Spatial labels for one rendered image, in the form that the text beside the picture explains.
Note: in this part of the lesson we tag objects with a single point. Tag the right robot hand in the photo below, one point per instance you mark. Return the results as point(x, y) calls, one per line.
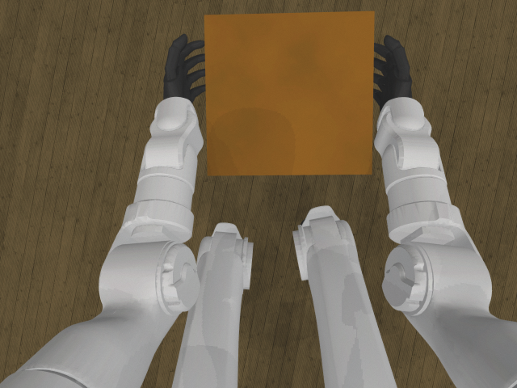
point(396, 81)

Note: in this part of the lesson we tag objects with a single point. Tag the left robot thigh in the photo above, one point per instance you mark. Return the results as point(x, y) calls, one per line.
point(208, 357)

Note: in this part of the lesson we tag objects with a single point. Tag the robot thigh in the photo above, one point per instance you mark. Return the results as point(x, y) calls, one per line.
point(352, 350)
point(208, 357)

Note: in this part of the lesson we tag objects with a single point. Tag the right robot thigh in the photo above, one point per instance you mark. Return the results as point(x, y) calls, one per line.
point(352, 350)

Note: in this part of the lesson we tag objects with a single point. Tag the robot left upper arm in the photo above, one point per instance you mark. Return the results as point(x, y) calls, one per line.
point(144, 287)

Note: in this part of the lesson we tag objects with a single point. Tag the robot right upper arm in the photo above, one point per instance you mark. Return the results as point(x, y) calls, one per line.
point(444, 291)

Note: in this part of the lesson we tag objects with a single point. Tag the carton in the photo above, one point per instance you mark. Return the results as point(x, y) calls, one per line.
point(289, 93)

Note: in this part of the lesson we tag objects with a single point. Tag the left robot hand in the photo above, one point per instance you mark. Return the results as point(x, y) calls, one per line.
point(177, 82)

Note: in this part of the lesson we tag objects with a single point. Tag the robot left forearm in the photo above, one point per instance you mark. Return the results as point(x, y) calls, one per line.
point(161, 210)

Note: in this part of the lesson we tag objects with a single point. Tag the robot right forearm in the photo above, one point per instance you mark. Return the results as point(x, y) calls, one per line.
point(420, 209)

